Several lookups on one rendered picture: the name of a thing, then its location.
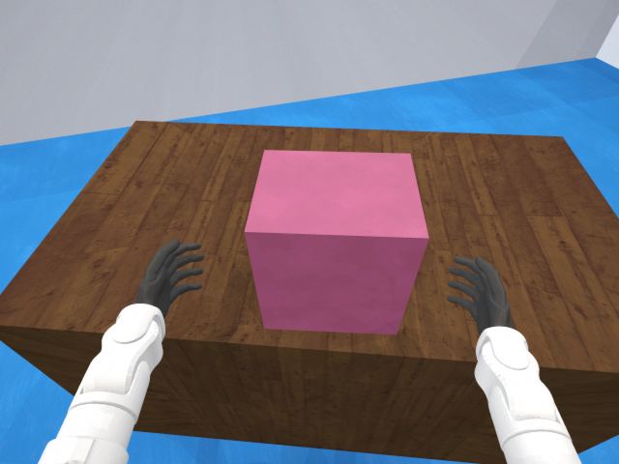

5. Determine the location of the robot left hand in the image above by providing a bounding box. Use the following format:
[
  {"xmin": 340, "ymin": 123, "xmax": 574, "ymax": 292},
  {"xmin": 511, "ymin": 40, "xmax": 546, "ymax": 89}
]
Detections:
[{"xmin": 133, "ymin": 239, "xmax": 204, "ymax": 319}]

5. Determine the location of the robot right hand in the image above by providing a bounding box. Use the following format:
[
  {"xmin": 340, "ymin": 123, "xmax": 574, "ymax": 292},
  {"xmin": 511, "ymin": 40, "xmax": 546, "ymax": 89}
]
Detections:
[{"xmin": 447, "ymin": 256, "xmax": 514, "ymax": 335}]

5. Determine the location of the right robot forearm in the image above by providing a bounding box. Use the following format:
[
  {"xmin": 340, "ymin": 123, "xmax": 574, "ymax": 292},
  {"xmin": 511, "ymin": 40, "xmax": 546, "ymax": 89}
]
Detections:
[{"xmin": 475, "ymin": 327, "xmax": 581, "ymax": 464}]

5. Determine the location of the pedestal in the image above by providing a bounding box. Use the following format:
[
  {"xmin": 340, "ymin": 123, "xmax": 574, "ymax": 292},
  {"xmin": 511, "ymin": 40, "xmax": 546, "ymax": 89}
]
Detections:
[{"xmin": 0, "ymin": 121, "xmax": 619, "ymax": 464}]

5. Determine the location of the carton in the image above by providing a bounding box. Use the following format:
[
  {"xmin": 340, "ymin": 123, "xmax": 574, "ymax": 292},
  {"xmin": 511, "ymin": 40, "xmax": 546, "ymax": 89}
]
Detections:
[{"xmin": 245, "ymin": 150, "xmax": 429, "ymax": 334}]

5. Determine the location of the left robot forearm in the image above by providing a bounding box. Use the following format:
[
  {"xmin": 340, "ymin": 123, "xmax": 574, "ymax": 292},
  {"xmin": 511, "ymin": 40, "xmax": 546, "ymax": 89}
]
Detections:
[{"xmin": 38, "ymin": 304, "xmax": 165, "ymax": 464}]

